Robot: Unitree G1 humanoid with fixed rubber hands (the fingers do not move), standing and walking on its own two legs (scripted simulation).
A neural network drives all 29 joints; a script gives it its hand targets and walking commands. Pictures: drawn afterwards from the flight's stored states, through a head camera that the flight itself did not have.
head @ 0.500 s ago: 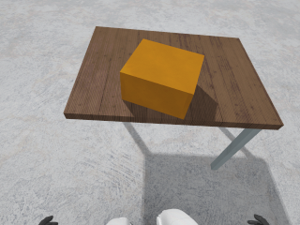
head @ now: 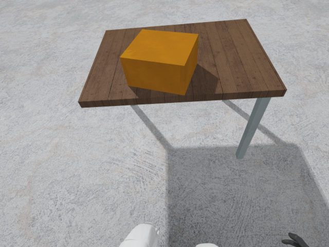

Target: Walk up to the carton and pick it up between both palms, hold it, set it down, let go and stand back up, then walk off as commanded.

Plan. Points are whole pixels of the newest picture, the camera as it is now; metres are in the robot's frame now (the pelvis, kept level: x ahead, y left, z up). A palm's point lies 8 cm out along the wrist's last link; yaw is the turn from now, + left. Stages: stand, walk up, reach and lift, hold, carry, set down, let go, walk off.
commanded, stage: walk off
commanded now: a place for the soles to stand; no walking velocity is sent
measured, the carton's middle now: (162, 60) +0.85 +0.01 -0.05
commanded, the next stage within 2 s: none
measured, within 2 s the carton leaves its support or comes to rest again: neither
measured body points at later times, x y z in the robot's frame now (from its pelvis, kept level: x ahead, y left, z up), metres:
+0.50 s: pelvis -0.06 +0.03 +0.01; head -0.07 +0.05 +0.46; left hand +0.04 +0.34 -0.10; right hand -0.05 -0.30 -0.08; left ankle -0.03 +0.12 -0.73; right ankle -0.04 -0.09 -0.67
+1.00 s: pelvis +0.02 +0.00 +0.01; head +0.03 -0.05 +0.45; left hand +0.03 +0.34 -0.06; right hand +0.10 -0.32 -0.13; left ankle +0.09 +0.15 -0.69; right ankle -0.07 -0.11 -0.73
